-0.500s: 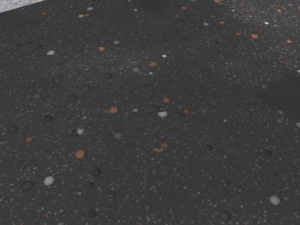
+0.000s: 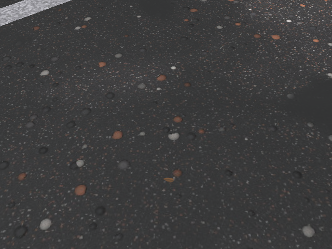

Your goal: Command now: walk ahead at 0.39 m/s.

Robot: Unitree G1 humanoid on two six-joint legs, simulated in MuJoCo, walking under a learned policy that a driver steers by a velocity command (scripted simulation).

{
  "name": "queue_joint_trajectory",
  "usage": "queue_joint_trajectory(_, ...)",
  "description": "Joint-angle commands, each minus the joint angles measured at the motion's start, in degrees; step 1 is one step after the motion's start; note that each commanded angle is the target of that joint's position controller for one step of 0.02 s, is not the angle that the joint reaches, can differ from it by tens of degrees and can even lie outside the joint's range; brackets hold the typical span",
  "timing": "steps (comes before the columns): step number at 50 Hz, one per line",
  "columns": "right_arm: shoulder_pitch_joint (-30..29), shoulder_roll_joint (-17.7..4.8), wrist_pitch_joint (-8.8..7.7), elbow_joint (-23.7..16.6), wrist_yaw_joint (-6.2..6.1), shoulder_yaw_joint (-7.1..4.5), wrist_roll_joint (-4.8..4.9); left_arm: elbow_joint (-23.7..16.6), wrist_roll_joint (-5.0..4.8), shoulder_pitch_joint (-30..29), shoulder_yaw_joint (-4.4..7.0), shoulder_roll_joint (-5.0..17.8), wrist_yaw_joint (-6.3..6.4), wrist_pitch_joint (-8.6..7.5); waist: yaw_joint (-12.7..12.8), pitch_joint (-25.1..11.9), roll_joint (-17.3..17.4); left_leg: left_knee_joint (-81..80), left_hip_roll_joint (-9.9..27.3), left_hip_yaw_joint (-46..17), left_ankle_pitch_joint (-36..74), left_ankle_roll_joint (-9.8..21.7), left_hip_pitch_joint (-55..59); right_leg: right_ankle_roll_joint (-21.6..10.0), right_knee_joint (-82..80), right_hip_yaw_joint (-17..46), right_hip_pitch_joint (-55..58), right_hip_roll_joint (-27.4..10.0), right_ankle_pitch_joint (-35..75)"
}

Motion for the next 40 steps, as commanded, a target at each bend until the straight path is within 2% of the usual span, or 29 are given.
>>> queue_joint_trajectory(1,-5.1,-3.2,-1.77,-4.7,0.71,0.22,-0.14,3.2,0.74,19.9,2.93,8.6,1.19,-1.33,11.1,0.7,-10.7,18.9,3.5,0.9,6.4,5.5,-26.8,-2.7,-13.7,13.9,27.5,-8.6,-9.7)
queue_joint_trajectory(2,-4.3,-0.3,-1.93,-7.2,1.15,0.77,0.05,4.7,0.42,26.3,4.03,14.0,1.28,-0.94,10.7,-2.4,-22.3,36.3,-3.8,5.0,-10.3,3.7,-38.9,-8.7,-24.7,40.6,31.7,-21.4,-25.6)
queue_joint_trajectory(3,-7.1,-4.7,-1.43,-7.7,1.43,-0.36,-1.25,3.8,0.19,20.6,3.08,10.3,1.3,-0.24,7.2,3.0,-12.0,44.8,0.6,-0.6,-7.9,4.8,-41.5,-9.7,-24.7,41.0,24.9,-21.3,-29.2)
queue_joint_trajectory(4,-9.3,-4.2,-1.57,-8.2,2.13,-0.36,-1.09,1.2,0.09,13.8,2.41,8.0,0.92,-0.51,4.8,6.5,-6.4,45.9,3.3,-1.8,-1.1,5.3,-42.0,-8.9,-23.9,34.6,19.7,-19.2,-23.9)
queue_joint_trajectory(5,-9.2,-2.9,-1.87,-7.8,2.55,-0.09,-0.6,0.0,0.08,10.4,1.99,6.7,0.65,-1.05,3.1,6.9,-4.1,44.2,4.9,-2.1,3.7,4.9,-39.6,-7.9,-24.5,28.1,16.4,-16.4,-14.4)
queue_joint_trajectory(7,-8.2,-2.4,-1.32,-7.2,2.91,-0.23,-1.09,0.1,-0.14,9.8,1.02,4.2,1.0,-2.11,1.1,5.4,-4.4,41.2,6.2,-1.0,7.4,3.3,-35.8,-6.3,-24.9,19.4,14.9,-12.5,-0.5)
queue_joint_trajectory(8,-8.2,-2.5,-0.88,-7.2,3.02,-0.37,-1.13,0.8,-0.14,11.6,0.79,3.8,1.19,-2.49,1.0,4.7,-4.8,40.8,5.9,0.0,8.4,2.7,-35.6,-6.3,-24.6,16.8,15.7,-11.7,5.6)
queue_joint_trajectory(11,-13.6,-2.5,0.17,-9.2,3.11,-0.52,-0.95,2.5,-0.33,16.2,0.47,4.1,1.49,-3.03,1.4,5.3,-5.1,38.1,5.8,2.1,10.9,1.2,-39.7,-7.0,-24.2,12.1,17.9,-10.8,18.3)
queue_joint_trajectory(15,-24.7,-1.5,0.34,-13.7,3.21,0.12,-0.54,2.8,-0.2,18.1,-0.13,3.3,1.52,-3.06,3.0,7.4,-5.6,26.3,4.6,4.8,15.9,0.1,-40.3,-7.2,-24.5,7.8,17.2,-9.0,27.6)
queue_joint_trajectory(17,-28.6,-0.8,0.24,-15.2,3.21,0.59,-0.15,3.1,-0.23,19.0,-0.2,3.5,1.68,-3.18,3.8,7.8,-6.3,19.3,3.3,6.3,18.5,0.6,-36.9,-7.0,-24.6,6.4,17.1,-8.7,31.2)
queue_joint_trajectory(19,-30.6,-1.2,0.16,-16.3,3.06,0.67,0.02,3.5,-0.18,19.9,-0.09,4.1,1.92,-3.23,4.0,8.0,-6.7,14.7,2.4,7.1,19.3,2.0,-34.4,-6.9,-24.3,5.9,19.0,-9.6,34.7)
queue_joint_trajectory(21,-29.8,-2.2,-0.12,-16.7,2.67,0.33,0.03,3.7,-0.01,19.3,0.09,4.8,2.11,-3.24,2.8,7.2,-6.6,11.9,1.2,7.3,18.0,4.1,-31.1,-6.6,-21.6,5.1,22.1,-10.8,42.9)
queue_joint_trajectory(22,-27.5,-2.9,-0.36,-16.2,2.33,-0.05,0.01,3.6,0.07,18.3,0.26,5.4,2.22,-3.27,1.4,5.7,-6.8,11.2,-0.1,7.6,16.2,5.3,-27.7,-6.1,-18.1,4.4,23.6,-11.0,50.9)
queue_joint_trajectory(23,-22.7,-4.0,-0.67,-14.9,1.91,-0.63,0.0,3.5,0.28,17.6,0.52,6.2,2.36,-3.16,-0.7,2.9,-7.3,10.9,-1.6,7.7,13.9,6.4,-22.8,-5.4,-12.1,3.8,25.0,-11.1,58.2)
queue_joint_trajectory(24,-14.6,-5.3,-1.09,-12.2,1.45,-1.43,0.01,3.4,0.42,16.9,0.75,6.7,2.37,-2.81,-3.8,-1.3,-6.9,8.8,-3.1,7.9,13.3,7.5,-14.9,-4.8,-2.5,3.1,24.9,-10.3,60.5)
queue_joint_trajectory(25,-5.5,-7.0,-1.57,-9.4,0.9,-2.37,-0.67,3.1,0.1,16.3,0.76,6.7,2.23,-2.57,-7.6,-5.9,-5.6,5.9,-0.7,5.4,14.3,8.9,-2.4,-4.0,9.9,1.9,18.4,-8.5,51.9)
queue_joint_trajectory(26,2.3,-12.4,-1.74,-8.3,0.38,-3.85,-2.16,1.3,-1.03,18.9,-0.12,3.0,1.65,-2.47,-7.9,-13.2,2.1,4.7,14.3,-13.2,5.2,12.9,12.6,-2.7,29.4,-0.7,3.8,-3.6,28.0)
queue_joint_trajectory(27,0.9,-13.7,-0.94,-8.6,1.16,-4.32,-1.21,1.5,-2.05,23.2,0.28,1.4,0.99,-2.43,-4.6,-18.2,10.8,-5.4,25.0,-41.2,1.9,20.1,19.3,-1.5,47.7,2.9,-11.5,6.8,-12.3)
queue_joint_trajectory(28,-6.4,-11.9,-0.7,-9.6,1.57,-3.94,0.32,0.3,-0.82,17.9,1.12,4.8,1.17,-2.15,-2.3,-10.6,3.3,-7.7,22.4,-36.5,-3.3,18.5,12.5,-2.6,49.8,7.7,-16.8,2.2,-7.7)
queue_joint_trajectory(29,-11.1,-7.6,-1.06,-10.4,1.68,-2.79,0.67,-1.3,-0.32,12.4,1.17,4.7,0.97,-2.41,-1.5,-3.2,-0.4,-9.2,20.7,-27.9,-2.0,16.8,3.8,-2.8,47.1,7.3,-17.9,-0.4,-2.9)
queue_joint_trajectory(30,-12.9,-4.7,-1.6,-10.2,1.72,-1.96,0.33,-1.6,-0.2,10.6,1.11,3.5,0.83,-2.48,0.4,1.1,-2.8,-11.3,18.1,-22.0,3.7,14.7,-3.4,-2.8,42.9,7.1,-15.5,-2.5,-0.3)
queue_joint_trajectory(32,-11.9,-1.8,-2.59,-8.5,1.22,-0.81,0.13,-1.4,1.2,11.9,0.98,1.5,0.32,-1.02,3.5,2.3,-1.4,-12.7,14.1,-13.9,12.2,11.8,-10.3,-1.8,37.4,7.0,-9.8,-4.3,1.0)
queue_joint_trajectory(34,-8.7,-2.9,-3.48,-7.2,1.03,-0.81,0.18,-1.8,1.37,11.6,0.98,0.8,-0.12,0.09,4.2,2.3,-0.6,-13.3,12.9,-10.3,18.6,11.8,-11.1,-0.8,34.6,5.7,-9.8,-4.5,1.8)
queue_joint_trajectory(36,-6.7,-4.7,-3.75,-6.6,0.99,-1.03,0.32,-3.7,1.36,7.0,1.03,1.3,-0.39,0.79,4.0,3.7,-0.2,-14.9,12.1,-7.7,19.5,11.8,-10.7,0.4,30.6,4.4,-13.7,-5.5,5.2)
queue_joint_trajectory(40,-2.6,-4.3,-3.49,-6.1,1.06,-0.53,0.53,-7.8,0.74,-4.0,0.79,1.9,-0.77,0.86,1.5,5.8,0.2,-16.0,10.0,-4.1,25.1,10.3,-7.1,2.1,18.1,2.0,-18.7,-5.8,13.5)
Next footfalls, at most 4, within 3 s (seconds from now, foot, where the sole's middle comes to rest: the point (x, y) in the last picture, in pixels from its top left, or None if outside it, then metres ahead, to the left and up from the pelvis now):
0.50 left None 0.43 0.05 -0.77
1.06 right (204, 197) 0.74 -0.12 -0.77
1.60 left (160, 151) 1.01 0.07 -0.77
2.14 right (161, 99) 1.38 0.05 -0.77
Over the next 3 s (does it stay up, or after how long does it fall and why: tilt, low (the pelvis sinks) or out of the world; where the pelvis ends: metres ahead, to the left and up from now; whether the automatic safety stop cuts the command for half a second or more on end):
stays up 1.47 0.30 0.01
